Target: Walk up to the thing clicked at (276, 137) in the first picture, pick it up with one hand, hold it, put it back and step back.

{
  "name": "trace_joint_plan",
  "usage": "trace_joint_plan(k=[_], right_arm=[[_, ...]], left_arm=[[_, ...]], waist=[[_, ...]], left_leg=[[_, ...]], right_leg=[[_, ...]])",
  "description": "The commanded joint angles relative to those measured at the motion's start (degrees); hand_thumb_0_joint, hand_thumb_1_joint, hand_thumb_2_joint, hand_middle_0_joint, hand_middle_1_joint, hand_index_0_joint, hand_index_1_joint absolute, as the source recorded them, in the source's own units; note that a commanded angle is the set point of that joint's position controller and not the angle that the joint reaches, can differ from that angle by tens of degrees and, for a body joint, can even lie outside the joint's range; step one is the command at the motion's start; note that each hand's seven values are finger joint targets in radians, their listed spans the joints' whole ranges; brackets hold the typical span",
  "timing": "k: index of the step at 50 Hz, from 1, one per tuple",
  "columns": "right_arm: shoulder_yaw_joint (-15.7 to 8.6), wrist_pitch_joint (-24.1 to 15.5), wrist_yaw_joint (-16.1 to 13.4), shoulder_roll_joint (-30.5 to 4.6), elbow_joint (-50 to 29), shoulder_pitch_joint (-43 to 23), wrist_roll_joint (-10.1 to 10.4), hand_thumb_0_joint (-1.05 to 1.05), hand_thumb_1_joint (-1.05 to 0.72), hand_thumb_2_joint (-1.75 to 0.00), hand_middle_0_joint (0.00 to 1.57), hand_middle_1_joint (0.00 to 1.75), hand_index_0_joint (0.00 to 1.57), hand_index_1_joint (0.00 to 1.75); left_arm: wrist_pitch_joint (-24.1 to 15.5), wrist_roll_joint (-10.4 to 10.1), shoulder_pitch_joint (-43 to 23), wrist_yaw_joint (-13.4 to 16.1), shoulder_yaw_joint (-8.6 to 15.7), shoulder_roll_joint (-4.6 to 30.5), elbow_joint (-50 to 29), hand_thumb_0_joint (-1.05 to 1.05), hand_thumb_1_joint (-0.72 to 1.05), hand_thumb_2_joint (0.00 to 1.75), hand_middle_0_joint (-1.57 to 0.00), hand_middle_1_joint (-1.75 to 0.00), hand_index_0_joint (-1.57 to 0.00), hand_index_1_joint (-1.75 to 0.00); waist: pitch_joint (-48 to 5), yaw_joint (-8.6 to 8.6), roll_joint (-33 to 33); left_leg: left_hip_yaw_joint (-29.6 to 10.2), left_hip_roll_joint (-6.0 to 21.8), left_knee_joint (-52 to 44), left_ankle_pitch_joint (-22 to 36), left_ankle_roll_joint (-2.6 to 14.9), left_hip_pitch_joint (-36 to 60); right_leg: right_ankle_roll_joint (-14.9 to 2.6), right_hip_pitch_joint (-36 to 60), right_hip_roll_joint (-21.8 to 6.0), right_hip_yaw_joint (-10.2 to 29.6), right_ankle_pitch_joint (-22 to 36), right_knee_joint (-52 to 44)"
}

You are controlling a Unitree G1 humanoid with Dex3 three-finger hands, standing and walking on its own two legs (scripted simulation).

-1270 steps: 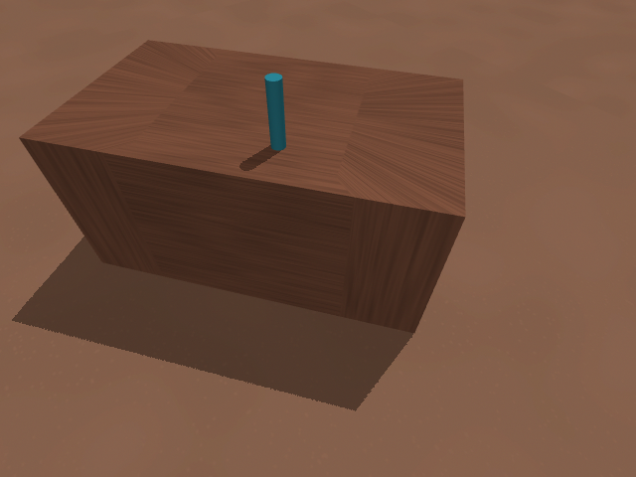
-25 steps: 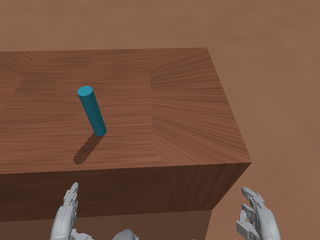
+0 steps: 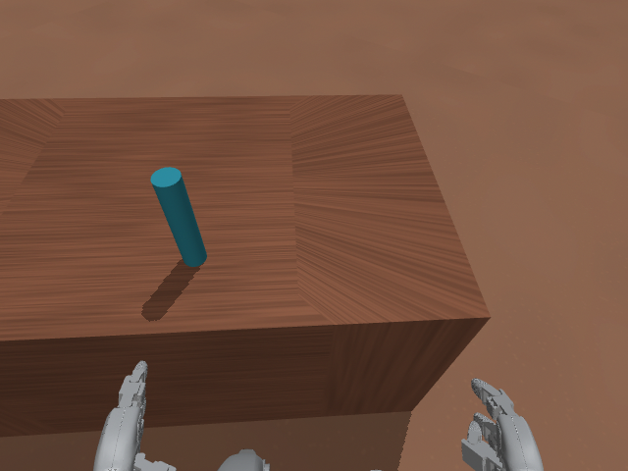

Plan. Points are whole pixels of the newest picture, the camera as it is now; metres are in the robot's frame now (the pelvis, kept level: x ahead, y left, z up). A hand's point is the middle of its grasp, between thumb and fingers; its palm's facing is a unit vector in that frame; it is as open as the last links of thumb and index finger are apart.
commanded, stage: home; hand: left
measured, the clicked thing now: (182, 222) +0.49 +0.23 -0.01
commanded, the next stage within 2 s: stand in 0.46 s
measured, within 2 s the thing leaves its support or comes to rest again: neither
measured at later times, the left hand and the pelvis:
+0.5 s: hand out of the picture +0.09 +0.25 -0.11, palm faces -0.04 -0.92 -0.39, open 17.6 cm; pelvis +0.00 +0.00 +0.02, yaw +1 degrees
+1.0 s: hand out of the picture +0.03 +0.26 -0.10, palm faces -0.01 -0.94 -0.34, open 9.7 cm; pelvis -0.01 +0.01 +0.06, yaw +1 degrees
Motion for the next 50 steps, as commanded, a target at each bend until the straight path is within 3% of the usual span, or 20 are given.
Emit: trace_joint_plan(k=[1, 5, 6, 9, 10, 12, 13, 17, 24, 28, 29, 31, 33, 36, 39, 41, 47, 50], right_arm=[[-3.55, -4.21, -1.43, -6.8, -3.68, -2.93, -0.06, 0.0, -0.9, -0.9, 0.2, 0.3, 0.2, 0.3], [-3.58, -5.47, -1.98, -6.85, -1.01, -4.83, -0.26, 0.0, -0.9, -0.9, 0.2, 0.3, 0.2, 0.3], [-3.44, -5.91, -2.02, -6.98, -1.19, -6.63, -0.24, 0.0, -0.9, -0.9, 0.2, 0.3, 0.2, 0.3], [-3.66, -6.9, -2.5, -6.92, 0.91, -6.14, -0.44, 0.0, -0.9, -0.9, 0.2, 0.3, 0.2, 0.3], [-5.74, -6.44, 0.58, -14.97, 15.0, -9.65, -7.53, 0.0, -0.9, -0.9, 0.2, 0.3, 0.2, 0.3], [-5.81, -6.49, 2.71, -14.24, 18.05, -9.91, -7.88, 0.0, -0.9, -0.9, 0.2, 0.3, 0.2, 0.3], [-5.65, -6.55, 3.35, -14.14, 18.42, -10.42, -7.25, 0.0, -0.9, -0.9, 0.2, 0.3, 0.2, 0.3], [-6.05, -7.23, 5.62, -14.84, 23.16, -11.49, -4.62, 0.0, -0.9, -0.9, 0.2, 0.3, 0.2, 0.3], [-6.1, -6.96, 5.77, -14.72, 30.05, -12.25, -4.55, 0.0, -0.9, -0.9, 0.2, 0.3, 0.2, 0.3], [-6.09, -6.86, 5.57, -16.18, 33.84, -11.92, -4.32, 0.0, -0.9, -0.9, 0.2, 0.3, 0.2, 0.3], [-6.03, -6.91, 5.49, -16.38, 34.75, -11.68, -4.31, 0.0, -0.9, -0.9, 0.2, 0.3, 0.2, 0.3], [-5.91, -6.92, 5.33, -17.27, 36.44, -12.49, -4.25, 0.0, -0.9, -0.9, 0.2, 0.3, 0.2, 0.3], [-5.74, -6.9, 5.26, -17.82, 37.95, -13.43, -4.05, 0.0, -0.9, -0.9, 0.2, 0.3, 0.2, 0.3], [-5.24, -7.03, 5.07, -17.55, 40.62, -12.94, -3.84, 0.0, -0.9, -0.9, 0.2, 0.3, 0.2, 0.3], [-4.89, -6.68, 5.07, -17.76, 42.73, -13.68, -3.54, 0.0, -0.9, -0.9, 0.2, 0.3, 0.2, 0.3], [-4.74, -6.65, 5.06, -17.73, 43.75, -14.68, -3.34, 0.0, -0.9, -0.9, 0.2, 0.3, 0.2, 0.3], [-4.47, -6.65, 5.21, -17.93, 46.56, -15.65, -2.96, 0.0, -0.9, -0.9, 0.2, 0.3, 0.2, 0.3], [-4.35, -6.52, 5.36, -17.27, 47.53, -16.43, -2.77, 0.0, -0.9, -0.9, 0.2, 0.3, 0.2, 0.3]], left_arm=[[-2.46, 0.57, -0.48, 1.38, 2.27, 5.06, -9.47, 0.0, -0.59, 0.03, -0.04, -0.05, -0.04, -0.05], [-1.83, 0.61, -1.52, 2.04, 3.08, 6.11, -11.35, 0.0, -0.61, 0.01, -0.04, -0.04, -0.04, -0.04], [-1.63, 0.49, -1.21, 2.14, 2.79, 6.15, -11.38, 0.0, -0.61, 0.01, -0.04, -0.04, -0.04, -0.04], [-0.76, 0.7, -0.29, 2.32, 2.77, 5.77, -10.21, 0.0, -0.61, 0.02, -0.04, -0.04, -0.04, -0.04], [-2.9, 8.23, -8.08, -0.63, 5.4, 16.53, 9.9, 0.0, -0.6, 0.02, -0.04, -0.04, -0.04, -0.04], [-4.54, 7.77, -8.32, -2.67, 6.16, 17.81, 15.72, 0.0, -0.57, 0.04, -0.05, -0.05, -0.05, -0.05], [-5.0, 7.25, -8.16, -3.32, 5.17, 16.83, 16.97, 0.0, -0.57, 0.05, -0.05, -0.05, -0.05, -0.05], [-5.83, 4.62, -11.22, -4.79, 4.18, 16.81, 23.87, 0.0, -0.57, 0.04, -0.05, -0.05, -0.05, -0.05], [-6.15, 4.29, -14.33, -4.9, 4.35, 18.85, 34.02, 0.0, -0.61, 0.01, -0.04, -0.04, -0.04, -0.04], [-5.94, 3.67, -13.83, -4.77, 4.13, 19.07, 39.05, 0.0, -0.61, 0.01, -0.04, -0.04, -0.04, -0.04], [-5.86, 3.55, -13.95, -4.73, 4.21, 19.34, 40.1, 0.0, -0.53, 0.09, -0.12, -0.12, -0.12, -0.12], [-5.41, 3.23, -13.42, -4.76, 4.01, 19.1, 42.42, 0.0, -0.37, 0.25, -0.2, -0.28, -0.2, -0.28], [-5.2, 3.1, -12.78, -4.8, 3.65, 18.72, 44.79, 0.0, -0.21, 0.41, -0.2, -0.3, -0.2, -0.3], [-5.23, 2.87, -13.48, -4.77, 3.43, 19.23, 47.83, 0.0, 0.03, 0.65, -0.2, -0.3, -0.2, -0.3], [-4.99, 2.73, -14.66, -4.88, 3.0, 19.19, 50.36, 0.0, 0.27, 0.89, -0.2, -0.3, -0.2, -0.3], [-5.06, 2.84, -15.77, -5.0, 2.71, 19.05, 51.6, 0.0, 0.43, 0.9, -0.2, -0.3, -0.2, -0.3], [-5.05, 2.73, -16.6, -5.29, 2.29, 18.81, 55.48, 0.0, 0.9, 0.9, -0.2, -0.3, -0.2, -0.3], [-5.22, 2.84, -17.67, -5.31, 2.09, 18.87, 56.89, 0.0, 0.9, 0.9, -0.2, -0.3, -0.2, -0.3]], waist=[[-3.34, -0.95, 2.62], [-5.51, -0.84, 1.98], [-4.49, 0.0, 2.55], [-5.95, -0.71, -0.51], [2.43, 0.36, -1.97], [0.34, -0.1, -4.1], [1.79, 0.19, -3.72], [2.17, 0.86, -1.23], [5.6, 0.23, -2.32], [5.74, 0.65, 1.06], [4.95, 0.81, 1.44], [6.22, 1.14, 3.05], [6.31, 1.61, 4.59], [5.24, 1.12, 2.84], [7.97, 0.72, 2.66], [8.48, 0.71, 1.98], [8.68, 0.66, 1.83], [9.86, 0.45, -0.37]], left_leg=[[1.18, -0.82, -8.72, 9.7, 1.21, 10.32], [0.84, -0.77, -8.33, 10.48, 1.41, 11.24], [0.99, -1.01, -8.41, 10.79, 1.34, 10.25], [1.32, -1.06, -7.28, 12.6, 1.73, 11.26], [-1.29, 0.01, -7.64, 15.3, 4.15, 13.82], [-1.17, -0.52, -7.99, 14.4, 5.74, 14.2], [-1.81, -0.47, -9.83, 13.91, 5.7, 14.12], [-3.83, 0.17, -12.75, 11.18, 5.62, 17.77], [-3.45, -0.07, -15.87, 11.75, 5.31, 20.89], [-5.79, 1.71, -20.28, 13.05, 5.71, 22.87], [-6.14, 2.18, -21.4, 14.74, 5.69, 23.64], [-7.64, 3.11, -25.08, 11.98, 5.5, 24.31], [-8.71, 3.99, -27.48, 10.21, 5.58, 24.44], [-6.93, 3.62, -27.54, 17.85, 4.8, 27.8], [-7.1, 3.72, -31.42, 12.69, 4.25, 27.11], [-6.62, 3.54, -32.05, 14.21, 3.9, 28.13], [-6.57, 3.76, -35.75, 11.61, 3.53, 29.69], [-5.84, 3.39, -35.92, 12.78, 3.18, 30.48]], right_leg=[[-1.73, -2.75, 2.19, -3.58, 13.4, -9.11], [-1.61, -1.45, 2.04, -3.67, 14.07, -9.63], [-1.68, -1.19, 1.9, -3.81, 14.22, -10.0], [-1.21, -0.13, 1.86, -3.47, 16.89, -10.45], [-5.44, 7.7, -2.66, 1.07, 18.39, -12.98], [-7.1, 9.82, -3.57, 3.94, 20.88, -12.4], [-7.42, 8.58, -3.69, 4.32, 17.64, -13.85], [-6.45, 8.29, -2.91, 3.79, 12.66, -15.46], [-6.14, 10.21, -4.43, 6.43, 14.57, -21.35], [-5.36, 13.48, -3.49, 4.2, 16.75, -21.82], [-5.1, 14.79, -3.39, 3.64, 17.86, -21.49], [-4.79, 15.04, -2.58, 2.64, 15.97, -22.58], [-4.41, 17.07, -2.67, 2.19, 15.64, -24.1], [-4.23, 19.47, -3.74, 2.93, 20.99, -26.26], [-3.77, 20.11, -3.81, 2.84, 17.35, -29.99], [-3.69, 20.72, -4.36, 3.05, 18.31, -31.83], [-2.97, 22.9, -4.7, 2.73, 17.33, -35.05], [-2.86, 22.41, -5.3, 3.06, 16.18, -36.69]])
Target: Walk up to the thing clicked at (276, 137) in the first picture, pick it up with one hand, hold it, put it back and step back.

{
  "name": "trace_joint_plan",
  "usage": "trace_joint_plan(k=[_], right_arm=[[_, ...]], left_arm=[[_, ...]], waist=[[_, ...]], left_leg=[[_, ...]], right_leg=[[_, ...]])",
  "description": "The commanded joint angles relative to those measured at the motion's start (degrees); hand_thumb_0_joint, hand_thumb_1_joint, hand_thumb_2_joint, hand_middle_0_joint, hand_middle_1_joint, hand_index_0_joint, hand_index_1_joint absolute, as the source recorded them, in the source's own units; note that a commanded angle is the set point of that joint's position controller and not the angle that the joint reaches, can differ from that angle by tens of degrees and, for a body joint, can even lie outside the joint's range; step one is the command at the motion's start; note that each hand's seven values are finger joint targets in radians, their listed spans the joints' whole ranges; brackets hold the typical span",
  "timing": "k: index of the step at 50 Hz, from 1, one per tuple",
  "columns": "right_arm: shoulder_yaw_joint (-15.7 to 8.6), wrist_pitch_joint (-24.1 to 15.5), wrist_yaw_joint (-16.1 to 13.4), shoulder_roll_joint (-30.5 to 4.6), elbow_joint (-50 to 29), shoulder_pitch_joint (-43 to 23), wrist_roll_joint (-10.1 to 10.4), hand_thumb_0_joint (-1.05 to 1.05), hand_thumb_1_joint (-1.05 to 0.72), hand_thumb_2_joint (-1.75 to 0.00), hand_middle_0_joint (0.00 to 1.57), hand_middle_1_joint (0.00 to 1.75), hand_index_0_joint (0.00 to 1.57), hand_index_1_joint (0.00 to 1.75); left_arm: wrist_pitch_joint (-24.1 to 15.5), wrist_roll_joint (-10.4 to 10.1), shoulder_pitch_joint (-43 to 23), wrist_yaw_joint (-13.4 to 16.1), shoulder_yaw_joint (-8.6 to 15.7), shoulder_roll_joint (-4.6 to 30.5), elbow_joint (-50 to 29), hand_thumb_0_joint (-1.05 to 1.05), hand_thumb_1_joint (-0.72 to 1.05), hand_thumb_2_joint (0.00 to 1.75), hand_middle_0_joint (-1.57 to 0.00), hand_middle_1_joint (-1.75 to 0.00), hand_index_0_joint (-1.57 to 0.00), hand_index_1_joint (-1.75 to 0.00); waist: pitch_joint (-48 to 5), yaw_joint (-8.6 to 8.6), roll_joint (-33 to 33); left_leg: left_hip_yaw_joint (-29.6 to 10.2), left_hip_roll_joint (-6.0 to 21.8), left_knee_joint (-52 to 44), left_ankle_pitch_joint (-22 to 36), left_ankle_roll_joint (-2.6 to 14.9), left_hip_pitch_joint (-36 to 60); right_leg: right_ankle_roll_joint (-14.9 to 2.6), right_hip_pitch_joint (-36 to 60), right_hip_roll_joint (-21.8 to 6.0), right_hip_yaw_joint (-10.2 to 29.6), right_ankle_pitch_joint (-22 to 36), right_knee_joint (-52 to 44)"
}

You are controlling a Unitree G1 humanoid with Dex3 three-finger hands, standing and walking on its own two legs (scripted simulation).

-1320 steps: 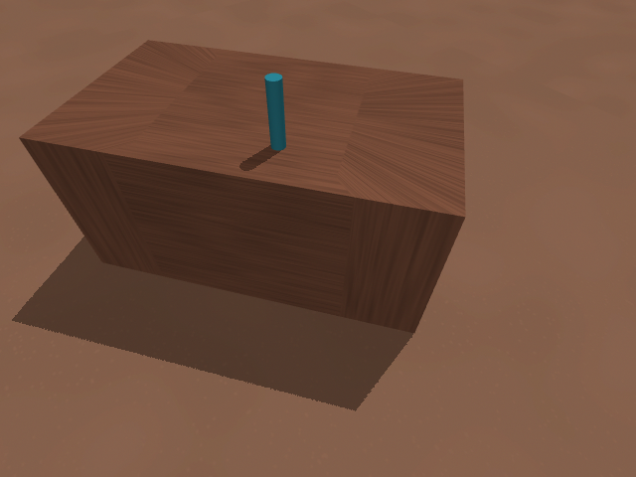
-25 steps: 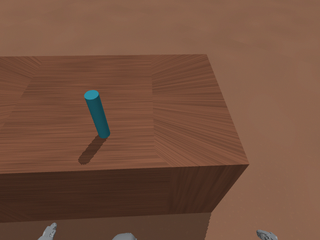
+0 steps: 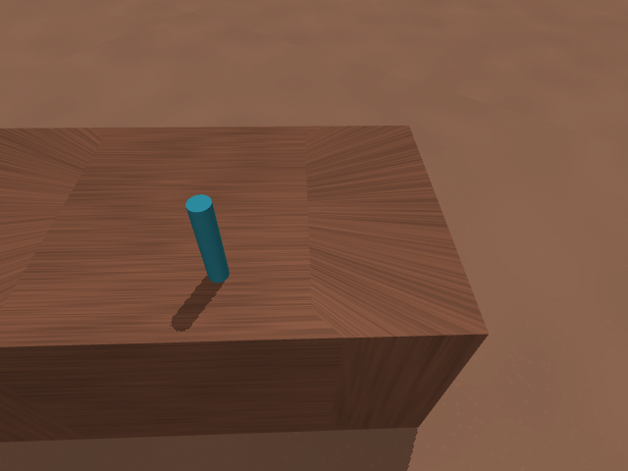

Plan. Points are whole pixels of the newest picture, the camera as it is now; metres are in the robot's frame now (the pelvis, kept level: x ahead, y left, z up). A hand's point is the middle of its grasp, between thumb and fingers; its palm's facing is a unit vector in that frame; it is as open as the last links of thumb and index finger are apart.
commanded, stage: stand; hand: left
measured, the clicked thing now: (209, 242) +0.51 +0.21 -0.07
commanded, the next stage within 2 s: none
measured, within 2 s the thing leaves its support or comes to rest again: neither
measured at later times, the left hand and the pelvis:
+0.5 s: hand out of the picture +0.05 +0.24 -0.16, palm faces -0.04 -0.94 -0.34, open 7.4 cm; pelvis +0.00 -0.01 +0.01, yaw +0 degrees
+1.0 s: hand out of the picture +0.09 +0.24 -0.15, palm faces -0.03 -0.94 -0.33, open 7.4 cm; pelvis +0.02 +0.00 +0.01, yaw -1 degrees
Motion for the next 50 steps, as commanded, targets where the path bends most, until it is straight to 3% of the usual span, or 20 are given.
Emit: trace_joint_plan(k=[1, 14, 20, 26, 35, 50], right_arm=[[-2.45, -1.14, -0.88, -12.16, -2.35, -2.83, 0.62, 0.0, -0.9, -0.9, 0.2, 0.3, 0.2, 0.3], [-2.03, -0.74, -0.63, -12.66, 0.08, -3.6, 0.61, 0.0, -0.9, -0.9, 0.2, 0.3, 0.2, 0.3], [-1.83, -0.8, -0.65, -12.88, 0.56, -3.58, 0.72, 0.0, -0.9, -0.9, 0.2, 0.3, 0.2, 0.3], [-1.57, -0.94, -0.73, -13.35, 0.93, -3.46, 0.8, 0.0, -0.9, -0.9, 0.2, 0.3, 0.2, 0.3], [-1.51, -1.19, -0.91, -13.65, 0.9, -3.76, 0.89, 0.0, -0.9, -0.9, 0.2, 0.3, 0.2, 0.3], [-1.28, -1.29, -0.93, -13.84, 0.83, -4.13, 0.95, 0.0, -0.9, -0.9, 0.2, 0.3, 0.2, 0.3]], left_arm=[[-1.58, 0.21, -2.28, 0.59, 2.21, 11.37, -1.24, 0.0, 0.9, 0.9, -0.2, -0.3, -0.2, -0.3], [-1.28, 0.02, -3.85, 0.38, 2.35, 12.13, 1.51, 0.0, 0.9, 0.9, -0.2, -0.3, -0.2, -0.3], [-1.45, -0.06, -4.83, 0.4, 2.34, 12.28, 1.68, 0.0, 0.9, 0.9, -0.2, -0.3, -0.2, -0.3], [-1.14, -0.31, -4.82, 0.21, 2.45, 12.28, 2.24, 0.0, 0.9, 0.9, -0.2, -0.3, -0.2, -0.3], [-1.21, -0.31, -5.57, 0.25, 2.43, 12.04, 1.97, 0.0, 0.9, 0.9, -0.2, -0.3, -0.2, -0.3], [-1.04, -0.48, -6.22, 0.07, 2.78, 12.48, 1.77, 0.0, 0.9, 0.9, -0.2, -0.3, -0.2, -0.3]], waist=[[-0.66, -0.52, -0.87], [0.25, -0.45, 0.03], [-1.66, -0.55, -0.52], [-0.69, -0.45, 0.49], [-3.23, -0.54, -0.61], [-3.2, -0.7, -0.15]], left_leg=[[-6.35, 5.21, -7.24, -0.56, 1.96, 3.97], [-5.97, 5.33, -9.97, -2.26, 1.4, 3.75], [-5.34, 5.71, -9.1, 2.06, 1.55, 5.65], [-5.56, 5.77, -10.7, 1.01, 1.29, 4.68], [-4.86, 6.22, -8.94, 9.75, 1.4, 7.41], [-4.46, 6.47, -9.47, 10.67, 1.22, 7.68]], right_leg=[[-3.56, -4.91, -3.87, 3.86, 1.75, -8.34], [-3.38, -4.03, -3.87, 3.72, 1.18, -9.91], [-3.27, -2.83, -4.52, 4.21, 4.22, -10.39], [-3.25, -2.42, -4.17, 3.73, 4.46, -10.09], [-2.8, -1.3, -4.53, 3.36, 10.41, -10.0], [-2.71, -0.4, -4.82, 3.3, 11.55, -10.28]])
